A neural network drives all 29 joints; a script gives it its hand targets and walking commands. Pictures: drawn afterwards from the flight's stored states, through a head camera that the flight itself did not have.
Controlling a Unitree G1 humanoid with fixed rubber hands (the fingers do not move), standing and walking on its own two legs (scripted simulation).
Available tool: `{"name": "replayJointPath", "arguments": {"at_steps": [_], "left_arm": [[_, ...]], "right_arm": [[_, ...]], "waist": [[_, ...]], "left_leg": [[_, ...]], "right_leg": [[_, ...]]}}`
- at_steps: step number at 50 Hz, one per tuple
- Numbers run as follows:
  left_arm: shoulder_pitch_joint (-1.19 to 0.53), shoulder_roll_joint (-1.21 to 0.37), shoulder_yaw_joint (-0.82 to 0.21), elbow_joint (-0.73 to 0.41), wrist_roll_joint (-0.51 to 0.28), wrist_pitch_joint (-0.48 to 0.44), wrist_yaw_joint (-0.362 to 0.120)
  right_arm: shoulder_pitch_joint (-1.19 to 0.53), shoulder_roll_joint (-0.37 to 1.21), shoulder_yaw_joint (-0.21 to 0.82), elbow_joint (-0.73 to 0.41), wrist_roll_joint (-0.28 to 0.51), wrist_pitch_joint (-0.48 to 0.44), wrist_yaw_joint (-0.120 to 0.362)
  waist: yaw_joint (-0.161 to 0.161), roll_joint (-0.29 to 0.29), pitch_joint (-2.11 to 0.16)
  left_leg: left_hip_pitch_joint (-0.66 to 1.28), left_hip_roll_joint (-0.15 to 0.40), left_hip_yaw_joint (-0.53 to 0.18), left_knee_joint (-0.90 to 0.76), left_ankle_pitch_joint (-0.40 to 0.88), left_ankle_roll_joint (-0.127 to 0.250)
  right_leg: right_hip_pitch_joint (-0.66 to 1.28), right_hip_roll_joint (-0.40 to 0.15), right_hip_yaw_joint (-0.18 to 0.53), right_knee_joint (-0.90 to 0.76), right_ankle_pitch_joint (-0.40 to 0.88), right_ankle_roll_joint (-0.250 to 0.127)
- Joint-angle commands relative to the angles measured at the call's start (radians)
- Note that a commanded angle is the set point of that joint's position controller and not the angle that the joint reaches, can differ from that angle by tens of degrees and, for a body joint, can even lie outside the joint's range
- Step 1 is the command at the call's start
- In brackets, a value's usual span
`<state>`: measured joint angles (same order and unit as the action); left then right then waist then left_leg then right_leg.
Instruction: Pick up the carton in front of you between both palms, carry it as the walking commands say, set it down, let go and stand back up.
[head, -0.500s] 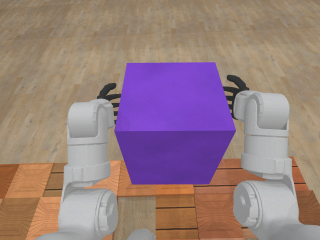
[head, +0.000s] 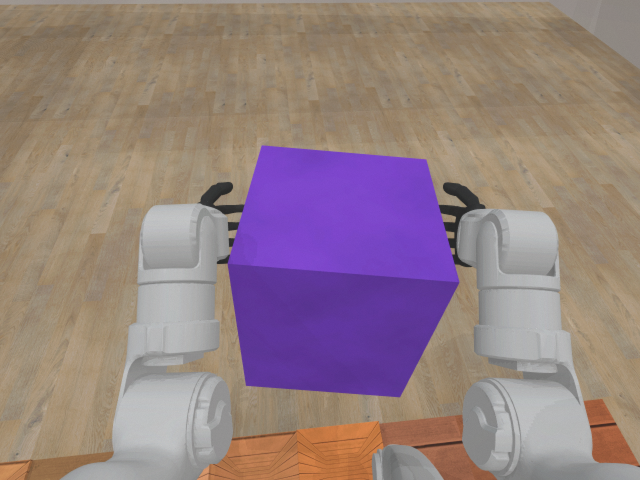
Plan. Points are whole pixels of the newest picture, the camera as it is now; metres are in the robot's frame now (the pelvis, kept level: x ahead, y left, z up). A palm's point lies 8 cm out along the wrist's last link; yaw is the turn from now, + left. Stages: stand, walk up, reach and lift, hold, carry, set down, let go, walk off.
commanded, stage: carry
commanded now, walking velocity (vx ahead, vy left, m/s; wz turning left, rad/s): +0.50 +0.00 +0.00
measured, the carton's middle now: (333, 276) +0.37 +0.00 +0.05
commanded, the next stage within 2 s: none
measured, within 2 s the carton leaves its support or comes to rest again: neither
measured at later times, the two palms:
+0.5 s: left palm (231, 89) +0.66 +0.15 +0.15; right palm (415, 84) +0.68 -0.15 +0.15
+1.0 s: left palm (230, 47) +0.97 +0.20 +0.09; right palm (365, 47) +0.95 -0.10 +0.10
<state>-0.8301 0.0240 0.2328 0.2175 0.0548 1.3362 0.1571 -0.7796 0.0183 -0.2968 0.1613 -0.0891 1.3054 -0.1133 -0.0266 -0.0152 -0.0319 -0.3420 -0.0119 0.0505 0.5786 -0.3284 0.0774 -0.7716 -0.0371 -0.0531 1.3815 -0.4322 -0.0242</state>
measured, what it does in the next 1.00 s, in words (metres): walks ahead: right foot 0.04 m higher, then left foot 0.04 m lower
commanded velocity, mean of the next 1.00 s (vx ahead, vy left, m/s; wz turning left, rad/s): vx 0.50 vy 0.00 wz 0.00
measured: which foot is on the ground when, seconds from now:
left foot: down 0.00-0.22, up 0.24-0.72, down 0.74-1.00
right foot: up 0.00-0.18, down 0.20-0.72, up 0.74-1.00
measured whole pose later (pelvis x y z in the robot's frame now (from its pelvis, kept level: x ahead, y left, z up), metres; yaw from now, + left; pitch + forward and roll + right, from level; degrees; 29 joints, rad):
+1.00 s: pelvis +0.61 +0.05 +0.01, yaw +0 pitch +5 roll -2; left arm -0.62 0.01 0.15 0.19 0.06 1.18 0.13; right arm -0.58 0.03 -0.21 0.15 -0.07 1.15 -0.12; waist -0.03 -0.01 -0.02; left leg -0.27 -0.04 0.10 0.44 -0.26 0.11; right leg -0.71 -0.07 -0.03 1.06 -0.26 0.02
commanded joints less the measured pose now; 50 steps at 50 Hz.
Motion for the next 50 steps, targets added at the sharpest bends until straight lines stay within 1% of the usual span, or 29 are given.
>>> {"name": "replayJointPath", "arguments": {"at_steps": [1, 3, 5, 7, 8, 9, 10, 11, 12, 13, 14, 15, 17, 19, 21, 24, 28, 31, 34, 35, 36, 37, 38, 39, 40, 41, 42, 45, 50], "left_arm": [[-0.709, -1.199, -0.551, -0.124, -0.404, -0.078, -0.22], [-0.669, -1.198, -0.57, -0.131, -0.384, -0.101, -0.218], [-0.637, -1.189, -0.591, -0.143, -0.374, -0.122, -0.218], [-0.603, -1.175, -0.611, -0.173, -0.37, -0.139, -0.215], [-0.594, -1.162, -0.622, -0.19, -0.371, -0.146, -0.213], [-0.563, -1.149, -0.631, -0.188, -0.372, -0.15, -0.214], [-0.536, -1.136, -0.641, -0.191, -0.375, -0.156, -0.218], [-0.501, -1.137, -0.647, -0.189, -0.38, -0.163, -0.229], [-0.506, -1.102, -0.662, -0.187, -0.384, -0.176, -0.235], [-0.47, -1.137, -0.667, -0.174, -0.407, -0.174, -0.243], [-0.513, -1.143, -0.687, -0.233, -0.43, -0.181, -0.252], [-0.568, -1.169, -0.711, -0.278, -0.457, -0.182, -0.261], [-0.65, -1.195, -0.752, -0.356, -0.51, -0.185, -0.272], [-0.672, -1.19, -0.762, -0.392, -0.534, -0.181, -0.277], [-0.643, -1.161, -0.754, -0.393, -0.534, -0.171, -0.28], [-0.559, -1.117, -0.727, -0.318, -0.505, -0.153, -0.287], [-0.488, -1.096, -0.68, -0.178, -0.453, -0.145, -0.307], [-0.489, -1.113, -0.653, -0.104, -0.438, -0.156, -0.315], [-0.503, -1.132, -0.629, -0.056, -0.43, -0.175, -0.315], [-0.518, -1.139, -0.625, -0.05, -0.432, -0.18, -0.312], [-0.523, -1.143, -0.623, -0.044, -0.431, -0.186, -0.309], [-0.528, -1.134, -0.61, -0.041, -0.425, -0.193, -0.305], [-0.522, -1.145, -0.599, -0.018, -0.424, -0.189, -0.301], [-0.552, -1.166, -0.58, -0.014, -0.419, -0.185, -0.296], [-0.582, -1.178, -0.594, -0.045, -0.426, -0.19, -0.293], [-0.636, -1.197, -0.605, -0.077, -0.441, -0.195, -0.288], [-0.653, -1.217, -0.613, -0.102, -0.451, -0.2, -0.281], [-0.632, -1.241, -0.633, -0.181, -0.459, -0.213, -0.254], [-0.511, -1.217, -0.672, -0.232, -0.415, -0.223, -0.22]], "right_arm": [[-0.768, 1.138, 0.606, -0.106, 0.477, -0.038, 0.249], [-0.751, 1.154, 0.646, -0.129, 0.486, -0.063, 0.255], [-0.739, 1.161, 0.69, -0.154, 0.498, -0.086, 0.257], [-0.714, 1.158, 0.724, -0.177, 0.51, -0.104, 0.256], [-0.698, 1.156, 0.742, -0.187, 0.514, -0.112, 0.254], [-0.676, 1.149, 0.753, -0.188, 0.513, -0.117, 0.25], [-0.644, 1.142, 0.762, -0.182, 0.505, -0.124, 0.247], [-0.632, 1.127, 0.765, -0.181, 0.492, -0.131, 0.244], [-0.575, 1.136, 0.759, -0.18, 0.478, -0.13, 0.244], [-0.571, 1.092, 0.743, -0.176, 0.466, -0.129, 0.236], [-0.572, 1.102, 0.742, -0.192, 0.456, -0.134, 0.229], [-0.578, 1.091, 0.735, -0.211, 0.442, -0.136, 0.219], [-0.574, 1.081, 0.735, -0.241, 0.419, -0.137, 0.203], [-0.548, 1.06, 0.735, -0.25, 0.405, -0.137, 0.188], [-0.525, 1.036, 0.739, -0.253, 0.391, -0.133, 0.177], [-0.465, 1.008, 0.735, -0.206, 0.358, -0.117, 0.172], [-0.458, 1.006, 0.712, -0.11, 0.343, -0.103, 0.195], [-0.474, 1.027, 0.683, -0.031, 0.346, -0.104, 0.218], [-0.49, 1.044, 0.647, 0.029, 0.354, -0.113, 0.234], [-0.485, 1.048, 0.634, 0.05, 0.356, -0.118, 0.237], [-0.468, 1.046, 0.619, 0.07, 0.357, -0.122, 0.239], [-0.454, 1.044, 0.605, 0.083, 0.355, -0.126, 0.243], [-0.453, 1.013, 0.582, 0.112, 0.349, -0.129, 0.243], [-0.461, 1.004, 0.555, 0.123, 0.341, -0.137, 0.242], [-0.477, 1.042, 0.571, 0.092, 0.363, -0.147, 0.248], [-0.539, 1.085, 0.592, 0.041, 0.393, -0.156, 0.253], [-0.598, 1.113, 0.61, -0.011, 0.422, -0.162, 0.256], [-0.647, 1.169, 0.671, -0.117, 0.486, -0.174, 0.253], [-0.558, 1.169, 0.728, -0.182, 0.502, -0.175, 0.252]], "waist": [[-0.039, 0.147, -0.463], [-0.045, 0.122, -0.424], [-0.042, 0.12, -0.38], [-0.026, 0.163, -0.378], [-0.003, 0.182, -0.4], [0.048, 0.202, -0.462], [0.123, 0.157, -0.555], [0.161, 0.065, -0.606], [0.116, -0.322, -0.754], [0.13, -0.234, -0.778], [0.122, -0.18, -0.673], [0.106, -0.068, -0.601], [0.085, -0.015, -0.536], [0.081, -0.014, -0.512], [0.091, -0.045, -0.505], [0.102, -0.102, -0.493], [0.132, -0.088, -0.406], [0.136, -0.087, -0.318], [0.111, -0.11, -0.269], [0.072, -0.085, -0.289], [0.027, -0.047, -0.346], [0.0, 0.037, -0.406], [0.037, 0.216, -0.433], [-0.017, 0.326, -0.492], [-0.021, 0.265, -0.451], [-0.023, 0.166, -0.404], [-0.015, 0.139, -0.39], [-0.004, 0.127, -0.429], [-0.024, 0.124, -0.464]], "left_leg": [[0.538, 0.252, -0.314, -0.104, 0.477, 0.164], [0.516, 0.232, -0.277, -0.114, 0.528, 0.162], [0.435, 0.197, -0.208, -0.153, 0.613, 0.136], [0.358, 0.171, -0.108, -0.157, 0.825, 0.096], [0.332, 0.163, -0.071, -0.116, 1.008, 0.078], [0.317, 0.163, -0.027, 0.02, 1.2, 0.048], [0.268, 0.137, 0.038, 0.263, 1.155, 0.001], [0.045, 0.095, 0.009, 0.475, 0.722, -0.019], [-0.278, -0.11, -0.031, 0.831, -0.15, -0.077], [-0.313, -0.072, -0.135, 0.945, -0.157, -0.038], [-0.401, -0.041, -0.146, 0.968, -0.141, -0.029], [-0.432, -0.002, -0.132, 0.917, -0.126, -0.032], [-0.405, 0.048, -0.127, 0.768, -0.088, -0.037], [-0.363, 0.057, -0.101, 0.606, -0.118, -0.048], [-0.353, 0.053, -0.065, 0.468, -0.098, -0.056], [-0.381, 0.065, -0.055, 0.333, 0.131, -0.064], [-0.379, 0.052, -0.019, 0.11, 0.292, -0.075], [-0.303, 0.036, 0.014, -0.055, 0.376, -0.063], [-0.159, 0.034, 0.034, -0.155, 0.409, -0.022], [-0.029, 0.019, 0.064, -0.2, 0.432, -0.016], [0.175, 0.008, 0.083, -0.186, 0.399, -0.02], [0.393, 0.112, -0.026, -0.114, 0.4, -0.035], [0.544, 0.334, -0.327, -0.016, 0.64, -0.023], [0.654, 0.417, -0.577, -0.12, 0.35, 0.123], [0.563, 0.4, -0.604, -0.203, 0.106, 0.143], [0.472, 0.34, -0.526, -0.241, 0.09, 0.122], [0.415, 0.325, -0.459, -0.253, 0.161, 0.107], [0.361, 0.276, -0.314, -0.267, 0.276, 0.104], [0.581, 0.25, -0.208, -0.22, 0.667, 0.07]], "right_leg": [[-0.277, -0.019, -0.01, 0.034, 0.038, -0.005], [-0.28, -0.015, -0.028, -0.083, 0.06, -0.009], [-0.145, -0.004, -0.046, -0.347, 0.138, -0.02], [0.085, 0.061, -0.13, -0.556, 0.221, -0.045], [0.221, 0.105, -0.168, -0.623, 0.244, -0.058], [0.406, 0.148, -0.195, -0.634, 0.328, -0.068], [0.652, 0.145, -0.187, -0.777, 0.41, -0.079], [0.911, 0.018, 0.0, -0.793, 0.437, -0.098], [1.161, -0.334, 0.627, -0.852, 0.625, -0.303], [1.155, -0.295, 0.703, -0.891, 0.538, -0.322], [1.079, -0.266, 0.614, -0.876, 0.557, -0.3], [1.0, -0.249, 0.528, -0.868, 0.568, -0.263], [0.86, -0.215, 0.437, -0.883, 0.48, -0.224], [0.795, -0.204, 0.373, -0.917, 0.464, -0.22], [0.801, -0.209, 0.314, -0.927, 0.573, -0.239], [0.87, -0.197, 0.242, -0.916, 0.68, -0.22], [0.88, -0.154, 0.177, -0.927, 0.618, -0.183], [0.828, -0.14, 0.147, -0.93, 0.55, -0.149], [0.774, -0.137, 0.112, -0.868, 0.543, -0.108], [0.733, -0.113, 0.071, -0.774, 0.59, -0.08], [0.643, -0.07, 0.022, -0.614, 0.561, -0.05], [0.44, -0.04, 0.009, -0.395, 0.293, -0.025], [0.217, 0.029, 0.002, -0.209, -0.15, 0.013], [0.041, 0.071, 0.043, -0.081, -0.138, 0.022], [-0.011, 0.02, 0.072, -0.068, -0.106, 0.011], [-0.009, -0.005, 0.076, -0.105, 0.011, 0.005], [0.007, -0.026, 0.066, -0.133, 0.06, 0.011], [0.059, -0.042, 0.049, -0.211, 0.129, 0.033], [-0.085, -0.031, 0.005, -0.349, 0.211, 0.042]]}}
